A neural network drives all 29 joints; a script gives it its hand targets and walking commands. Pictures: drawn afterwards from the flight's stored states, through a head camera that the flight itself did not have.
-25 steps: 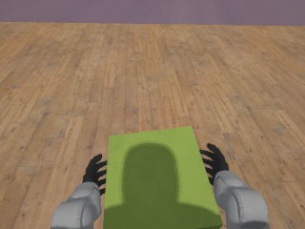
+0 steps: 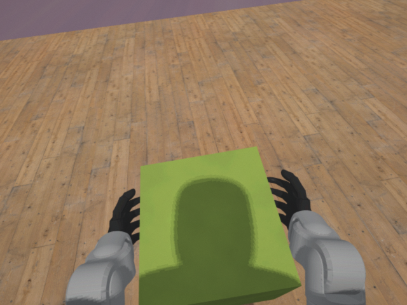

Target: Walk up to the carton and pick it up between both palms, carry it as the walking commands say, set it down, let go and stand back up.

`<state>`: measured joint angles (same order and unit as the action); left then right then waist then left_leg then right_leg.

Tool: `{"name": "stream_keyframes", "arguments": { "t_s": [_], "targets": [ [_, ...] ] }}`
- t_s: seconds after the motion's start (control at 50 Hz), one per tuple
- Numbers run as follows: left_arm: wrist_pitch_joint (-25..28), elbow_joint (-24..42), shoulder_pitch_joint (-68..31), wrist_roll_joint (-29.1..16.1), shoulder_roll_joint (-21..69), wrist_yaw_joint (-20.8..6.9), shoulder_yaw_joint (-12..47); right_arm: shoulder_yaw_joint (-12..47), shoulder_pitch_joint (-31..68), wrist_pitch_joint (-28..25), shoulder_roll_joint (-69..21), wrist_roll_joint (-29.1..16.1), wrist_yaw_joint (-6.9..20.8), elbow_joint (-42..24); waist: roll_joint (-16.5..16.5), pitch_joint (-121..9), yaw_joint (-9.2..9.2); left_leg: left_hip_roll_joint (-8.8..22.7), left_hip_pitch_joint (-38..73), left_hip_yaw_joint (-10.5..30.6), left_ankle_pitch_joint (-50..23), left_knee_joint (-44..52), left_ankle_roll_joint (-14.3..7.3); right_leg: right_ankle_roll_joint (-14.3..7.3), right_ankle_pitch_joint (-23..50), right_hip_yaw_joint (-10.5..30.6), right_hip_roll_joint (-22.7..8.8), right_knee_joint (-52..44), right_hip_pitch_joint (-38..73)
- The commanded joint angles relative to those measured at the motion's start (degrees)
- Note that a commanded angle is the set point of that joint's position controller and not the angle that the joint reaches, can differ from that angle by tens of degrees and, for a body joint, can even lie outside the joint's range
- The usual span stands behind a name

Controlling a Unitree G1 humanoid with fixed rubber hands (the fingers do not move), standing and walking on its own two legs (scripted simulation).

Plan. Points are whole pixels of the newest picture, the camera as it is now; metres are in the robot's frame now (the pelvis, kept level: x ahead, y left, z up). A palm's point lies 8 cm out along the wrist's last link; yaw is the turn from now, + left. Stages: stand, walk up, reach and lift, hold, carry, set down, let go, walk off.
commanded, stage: carry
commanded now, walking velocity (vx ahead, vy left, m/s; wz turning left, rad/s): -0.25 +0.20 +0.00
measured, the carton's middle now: (213, 238) +0.25 -0.02 +0.03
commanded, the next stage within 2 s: none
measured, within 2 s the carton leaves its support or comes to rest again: neither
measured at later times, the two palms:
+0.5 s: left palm out of the picture +0.05 +0.27 +0.09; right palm out of the picture +0.05 -0.02 +0.08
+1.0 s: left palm out of the picture -0.17 +0.45 +0.06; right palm out of the picture -0.14 +0.16 +0.07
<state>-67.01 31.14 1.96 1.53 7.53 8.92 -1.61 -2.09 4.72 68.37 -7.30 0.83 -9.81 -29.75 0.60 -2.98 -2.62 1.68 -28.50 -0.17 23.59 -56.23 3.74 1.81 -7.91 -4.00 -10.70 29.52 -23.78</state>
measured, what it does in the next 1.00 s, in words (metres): walks backwards: left foot, then right foot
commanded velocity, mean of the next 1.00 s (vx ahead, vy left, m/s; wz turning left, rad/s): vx -0.25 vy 0.20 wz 0.00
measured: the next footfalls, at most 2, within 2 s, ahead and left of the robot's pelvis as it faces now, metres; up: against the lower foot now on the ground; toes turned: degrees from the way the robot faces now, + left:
left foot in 0.10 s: -0.01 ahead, +0.19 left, +0.00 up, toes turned +3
right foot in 0.44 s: -0.18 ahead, +0.04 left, +0.00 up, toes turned -8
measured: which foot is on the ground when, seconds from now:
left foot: up 0.00-0.08, down 0.10-0.44, up 0.46-0.76, down 0.78-1.00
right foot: down 0.00-0.10, up 0.12-0.42, down 0.44-0.78, up 0.80-1.00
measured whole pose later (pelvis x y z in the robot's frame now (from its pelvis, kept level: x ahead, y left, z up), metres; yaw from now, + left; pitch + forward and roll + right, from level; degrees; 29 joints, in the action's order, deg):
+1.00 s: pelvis -0.39 +0.29 -0.02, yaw +0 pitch +1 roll +0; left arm -68.1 30.8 3.4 0.5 7.6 10.8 -1.3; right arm -1.9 1.5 66.2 -7.4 0.7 -8.6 -27.3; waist -0.1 -2.3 3.0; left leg 1.2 -26.2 -3.8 8.3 -33.0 -2.0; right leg 0.2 -28.8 -6.0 -1.2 61.9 -28.6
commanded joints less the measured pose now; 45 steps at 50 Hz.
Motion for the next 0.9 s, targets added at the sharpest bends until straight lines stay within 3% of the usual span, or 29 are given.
{"name": "stream_keyframes", "arguments": {
  "t_s": [0.0, 0.04, 0.06, 0.08, 0.1, 0.12, 0.14, 0.18, 0.22, 0.3, 0.34, 0.38, 0.4, 0.42, 0.44, 0.46, 0.48, 0.5, 0.58, 0.62, 0.68, 0.72, 0.74, 0.76, 0.78, 0.8, 0.82, 0.84, 0.88],
  "targets": [
    [0.45, 7.96, -23.16, -14.54, 43.58, -7.83, 32.39, 38.19, 17.21, 0.46, -48.7, -15.96, 8.14, -4.31, 19.5, -16.82, 3.08, -2.84, 4.57, -5.16, 2.49, 18.07, -1.07, -6.28, 10.46, 9.36, -8.51, -9.07, 15.33],
    [-0.3, 6.35, -22.41, -14.55, 44.85, -7.8, 34.09, 36.58, 15.77, 0.5, -47.43, -15.26, 8.3, -4.8, 11.42, -19.61, 2.33, -3.24, 13.23, -5.73, -2.49, 33.11, -2.19, -4.84, 8.62, 8.36, -6.77, -3.08, 12.81],
    [0.12, 8.49, -24.64, -15.53, 44.76, -7.78, 36.05, 35.62, 14.93, 0.04, -47.64, -14.73, 8.44, -4.64, 1.3, -20.42, 2.28, 1.93, 19.31, -0.02, -4.87, 39.33, -3.28, -2.64, -1.18, 4.87, -2.8, 3.01, 5.33],
    [-0.04, 9.36, -25.55, -15.33, 43.98, -7.78, 36.23, 34.83, 14.28, -0.08, -46.53, -14.11, 8.7, -3.21, -16.84, -16.33, 2.22, 17.48, 20.46, 15.4, -19.69, 40.98, -7.71, 1.07, -21.79, -4.05, 5.03, 14.91, -9.54],
    [-0.05, 7.8, -25.19, -15.39, 44.98, -7.63, 36.49, 34.16, 15.02, -0.44, -46.07, -13.94, 9.17, -3.53, -21.22, -15.06, 2.18, 24.28, 14.8, 17.31, -32.25, 38.7, -13.32, 0.37, -32.38, -3.13, 8.85, 30.71, -12.62],
    [0.36, 9.04, -29.27, -16.94, 46.91, -8.15, 38.94, 33.85, 14.86, -0.83, -47.65, -13.42, 9.76, -2.75, -17.91, -13.81, 1.48, 21.47, 9.01, 13.0, -37.9, 36.38, -16.3, -1.12, -30.97, 2.5, 9.0, 40.76, -9.2],
    [0.6, 9.56, -31.54, -17.88, 49.57, -8.81, 40.64, 33.18, 15.14, -1.55, -49.38, -13.37, 9.97, -3.9, -12.97, -12.29, 1.9, 16.04, 5.48, 8.32, -29.99, 35.94, -14.16, -2.14, -24.81, 3.91, 9.08, 45.99, -7.55],
    [1.97, 12.51, -36.54, -20.13, 53.52, -9.16, 43.14, 32.46, 18.02, -3.49, -51.86, -14.82, 10.92, -6.0, -15.06, -11.66, 2.52, 10.96, 7.76, 0.3, -23.23, 35.94, -11.05, -2.05, -17.46, 2.22, 9.64, 49.43, -11.47],
    [2.21, 11.96, -34.65, -19.7, 52.06, -8.6, 42.97, 32.0, 16.69, -4.09, -50.73, -14.16, 10.48, -5.55, -12.71, -15.15, 2.44, 10.33, 14.49, 2.16, -28.59, 32.66, -11.59, -0.94, -18.21, 1.66, 9.74, 43.36, -11.35],
    [1.58, 9.97, -30.46, -19.0, 48.71, -8.24, 41.16, 32.95, 14.23, -3.69, -47.4, -12.64, 9.1, -6.8, -9.27, -18.0, 2.22, 13.2, 18.13, 10.11, -23.78, 36.43, -14.28, -1.61, -23.22, -1.24, 10.24, 25.31, -2.72],
    [0.7, 7.62, -26.91, -18.17, 47.89, -8.03, 39.2, 33.82, 13.76, -3.0, -47.01, -12.71, 8.64, -6.3, -12.76, -18.65, 2.42, 14.13, 19.94, 12.99, -30.48, 35.75, -15.23, -2.77, -22.85, 0.66, 8.87, 11.78, 0.8],
    [0.02, 5.25, -24.42, -16.6, 45.55, -8.09, 36.39, 34.55, 11.93, -1.67, -45.72, -12.43, 8.31, -3.88, -7.35, -20.62, 3.06, 11.3, 18.69, 8.36, -29.9, 33.27, -11.79, -2.94, -12.77, -1.88, 8.26, -7.22, 10.13],
    [-0.13, 4.49, -23.0, -16.13, 44.61, -8.42, 34.97, 35.33, 11.37, -1.44, -45.51, -12.3, 8.18, -3.32, -2.39, -19.08, 3.16, 9.25, 10.89, 7.13, -25.77, 31.01, -9.53, -3.9, -8.74, 3.74, 2.97, -11.95, 17.03],
    [-0.51, 2.2, -22.52, -15.7, 44.21, -8.67, 33.59, 35.61, 13.63, -1.02, -45.58, -12.08, 7.85, -4.04, 11.42, -16.51, 3.27, 4.78, -2.03, 3.77, -11.44, 24.38, -6.69, -6.04, 1.17, 15.75, -8.46, -11.34, 24.58],
    [-0.04, 2.25, -24.36, -15.3, 44.38, -8.69, 32.38, 35.56, 16.63, -0.67, -45.42, -12.38, 8.03, -5.29, 25.85, -12.55, 3.61, -1.48, -9.86, -3.42, 6.71, 9.71, -3.35, -14.62, 18.75, 28.62, -25.25, -12.56, 18.05],
    [0.51, 1.03, -24.44, -14.7, 46.68, -8.69, 31.37, 37.13, 23.34, -0.88, -45.8, -13.88, 8.74, -8.22, 20.73, -6.33, 4.5, -1.48, -6.42, 3.89, 8.68, -7.66, -3.05, -18.79, 18.6, 25.65, -24.03, -14.49, 5.59],
    [0.41, 2.78, -26.17, -15.66, 48.82, -9.19, 32.42, 37.45, 25.0, -1.2, -49.5, -15.64, 9.22, -6.63, 8.68, -6.53, 3.64, -1.14, -6.21, 5.46, 3.83, -12.48, -3.06, -15.59, 13.61, 18.52, -18.29, -13.08, 4.45],
    [0.5, 2.86, -24.98, -14.82, 48.55, -9.35, 32.59, 38.2, 24.27, -1.31, -50.44, -15.88, 9.52, -5.87, 3.79, -5.81, 3.21, -1.76, -6.93, 5.05, 1.04, -14.56, -2.86, -12.9, 11.13, 13.32, -15.21, -11.54, 3.3],
    [1.73, 8.81, -28.99, -15.31, 48.35, -8.48, 34.5, 39.2, 22.36, -1.93, -52.57, -17.49, 9.75, -5.83, 7.82, -11.6, 2.19, -1.76, -5.41, -1.5, -0.36, -2.8, -1.18, -7.99, 27.09, 4.4, -7.08, -3.85, 14.22],
    [1.79, 8.34, -25.06, -14.13, 45.95, -7.92, 33.01, 39.73, 20.54, -1.58, -50.87, -17.73, 9.35, -6.48, 14.06, -14.49, 2.32, -1.45, -0.2, -3.24, 0.13, 3.4, -0.96, -7.66, 24.71, 4.87, -7.48, -4.95, 13.6],
    [0.8, 6.41, -21.47, -12.87, 44.86, -6.9, 32.44, 38.55, 19.21, -0.45, -48.08, -16.97, 8.77, -6.19, 17.48, -15.88, 2.95, -2.0, 5.41, -4.85, 1.27, 17.87, -2.03, -7.25, 21.34, 8.24, -8.7, -5.89, 13.16],
    [0.31, 7.85, -22.58, -13.55, 43.52, -6.81, 33.77, 36.62, 14.53, 0.09, -47.34, -15.52, 8.64, -3.72, 11.88, -18.08, 1.94, -2.97, 13.52, -6.52, -2.65, 32.85, -2.08, -4.22, 22.19, 6.32, -5.58, 1.19, 13.21],
    [0.13, 6.85, -20.85, -13.59, 43.58, -6.85, 33.94, 35.76, 13.65, 0.21, -46.85, -15.04, 8.8, -3.34, 5.6, -19.55, 2.15, 2.27, 18.88, -1.4, -12.21, 35.39, -3.03, -1.41, 10.35, 1.89, -2.08, 7.39, 6.44],
    [0.11, 9.06, -23.64, -14.04, 43.05, -6.99, 34.92, 35.42, 14.65, 0.05, -45.95, -14.88, 8.99, -3.56, -10.23, -17.05, 2.36, 14.57, 23.91, 11.64, -32.28, 35.91, -6.82, 0.87, -17.6, -2.56, 4.43, 15.65, -7.83],
    [-0.34, 6.59, -23.26, -14.12, 43.12, -6.77, 35.05, 34.33, 13.13, 0.2, -45.67, -14.01, 9.3, 0.05, -20.69, -16.26, 2.39, 24.39, 17.63, 15.22, -46.83, 34.82, -13.77, 0.76, -34.86, -4.13, 8.64, 32.4, -10.54],
    [-0.08, 7.55, -27.39, -15.32, 45.17, -7.28, 37.53, 33.42, 15.27, -0.69, -45.87, -13.79, 9.65, -1.82, -19.35, -15.44, 1.33, 20.22, 9.77, 11.53, -43.24, 35.09, -17.03, -0.78, -33.07, 2.24, 9.13, 42.38, -4.93],
    [0.03, 7.5, -29.1, -16.33, 47.56, -7.76, 38.87, 32.48, 14.98, -1.05, -47.71, -13.55, 9.64, -1.83, -14.41, -13.18, 1.92, 15.64, 6.66, 7.26, -34.85, 35.32, -14.97, -1.67, -27.1, 3.59, 8.77, 46.81, -5.59],
    [0.58, 8.52, -30.53, -17.54, 51.17, -8.24, 40.66, 32.69, 18.26, -2.08, -48.77, -14.53, 10.45, -5.87, -14.3, -13.76, 2.32, 13.95, 6.63, 4.61, -23.5, 36.33, -14.0, -1.84, -22.42, 2.81, 9.03, 48.85, -8.16],
    [1.75, 11.57, -35.82, -20.19, 53.59, -8.71, 42.52, 32.38, 18.76, -3.22, -52.79, -14.78, 10.4, -4.52, -15.23, -14.57, 2.36, 12.28, 9.24, 1.85, -22.69, 35.07, -13.7, -1.78, -18.92, 1.18, 8.58, 44.7, -8.73]
  ]
}}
